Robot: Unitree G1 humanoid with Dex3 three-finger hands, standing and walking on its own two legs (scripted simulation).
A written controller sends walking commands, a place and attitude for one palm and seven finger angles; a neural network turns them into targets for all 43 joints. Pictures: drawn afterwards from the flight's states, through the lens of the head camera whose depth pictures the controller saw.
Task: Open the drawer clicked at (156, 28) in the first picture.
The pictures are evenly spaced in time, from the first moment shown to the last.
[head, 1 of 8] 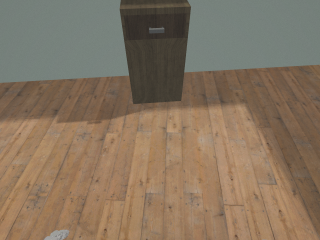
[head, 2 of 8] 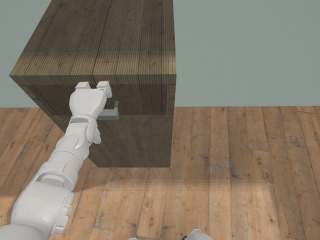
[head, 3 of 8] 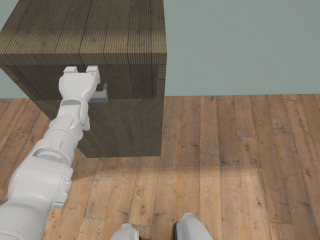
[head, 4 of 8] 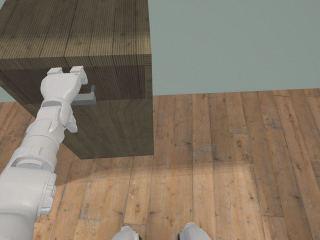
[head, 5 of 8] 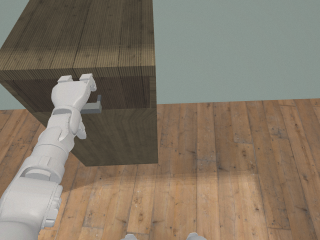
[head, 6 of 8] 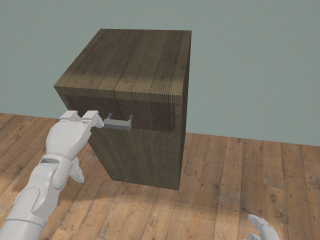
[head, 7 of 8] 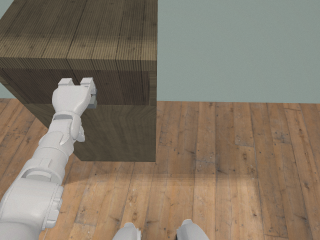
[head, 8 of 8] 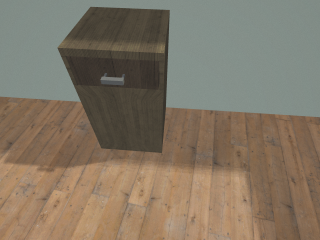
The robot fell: no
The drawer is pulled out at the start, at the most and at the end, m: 0.00 0.00 0.00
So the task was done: no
